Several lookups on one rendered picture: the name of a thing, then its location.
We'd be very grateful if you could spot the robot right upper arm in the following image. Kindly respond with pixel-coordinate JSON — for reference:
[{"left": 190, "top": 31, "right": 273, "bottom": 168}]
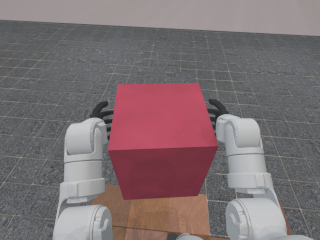
[{"left": 225, "top": 197, "right": 314, "bottom": 240}]

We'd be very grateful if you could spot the robot left forearm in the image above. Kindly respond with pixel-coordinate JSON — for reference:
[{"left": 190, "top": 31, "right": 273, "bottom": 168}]
[{"left": 52, "top": 117, "right": 108, "bottom": 240}]

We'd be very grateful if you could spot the left robot hand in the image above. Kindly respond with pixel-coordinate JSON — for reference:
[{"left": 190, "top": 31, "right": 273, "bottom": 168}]
[{"left": 90, "top": 101, "right": 114, "bottom": 140}]

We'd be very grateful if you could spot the carton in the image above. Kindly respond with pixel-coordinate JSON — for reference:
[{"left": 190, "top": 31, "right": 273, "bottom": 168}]
[{"left": 108, "top": 83, "right": 219, "bottom": 200}]

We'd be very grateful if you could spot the robot left upper arm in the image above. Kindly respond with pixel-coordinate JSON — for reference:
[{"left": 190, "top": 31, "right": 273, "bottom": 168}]
[{"left": 53, "top": 204, "right": 113, "bottom": 240}]

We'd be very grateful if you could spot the right robot hand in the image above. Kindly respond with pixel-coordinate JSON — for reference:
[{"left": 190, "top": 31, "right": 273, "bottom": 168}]
[{"left": 207, "top": 99, "right": 229, "bottom": 137}]

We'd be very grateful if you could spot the robot right forearm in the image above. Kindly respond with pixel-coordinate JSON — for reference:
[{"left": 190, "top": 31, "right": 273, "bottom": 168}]
[{"left": 215, "top": 114, "right": 287, "bottom": 232}]

